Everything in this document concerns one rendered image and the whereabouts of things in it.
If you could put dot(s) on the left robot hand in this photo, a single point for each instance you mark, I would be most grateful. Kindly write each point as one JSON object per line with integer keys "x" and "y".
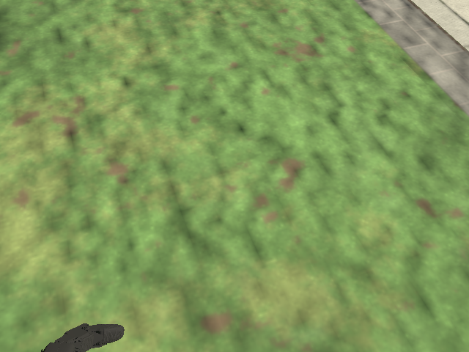
{"x": 84, "y": 337}

